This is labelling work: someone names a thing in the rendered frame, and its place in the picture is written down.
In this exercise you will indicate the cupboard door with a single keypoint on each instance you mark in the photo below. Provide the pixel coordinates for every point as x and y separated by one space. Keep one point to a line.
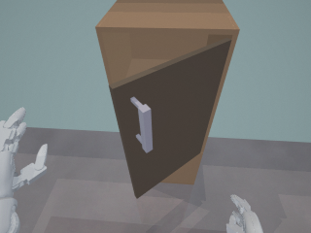
181 93

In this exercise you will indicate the left robot hand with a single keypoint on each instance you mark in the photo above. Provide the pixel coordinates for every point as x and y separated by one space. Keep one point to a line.
11 132

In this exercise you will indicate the left robot forearm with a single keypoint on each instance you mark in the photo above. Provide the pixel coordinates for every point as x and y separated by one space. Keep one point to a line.
9 221

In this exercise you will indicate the handle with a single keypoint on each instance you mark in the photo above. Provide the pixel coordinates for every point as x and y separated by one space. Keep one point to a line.
145 121

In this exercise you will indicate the right robot hand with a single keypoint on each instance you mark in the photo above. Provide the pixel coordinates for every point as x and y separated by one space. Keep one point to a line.
248 222

